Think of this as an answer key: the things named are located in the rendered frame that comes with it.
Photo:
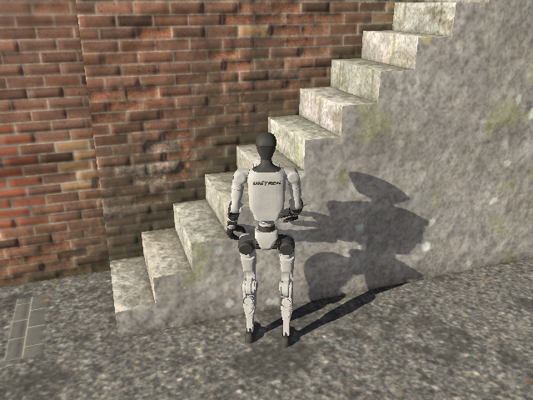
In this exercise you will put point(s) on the stairs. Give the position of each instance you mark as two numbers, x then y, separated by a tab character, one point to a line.
416	162

